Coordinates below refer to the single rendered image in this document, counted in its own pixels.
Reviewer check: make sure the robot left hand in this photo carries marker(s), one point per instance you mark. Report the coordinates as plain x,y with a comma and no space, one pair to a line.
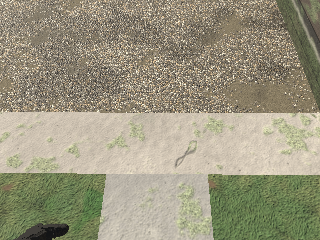
45,232

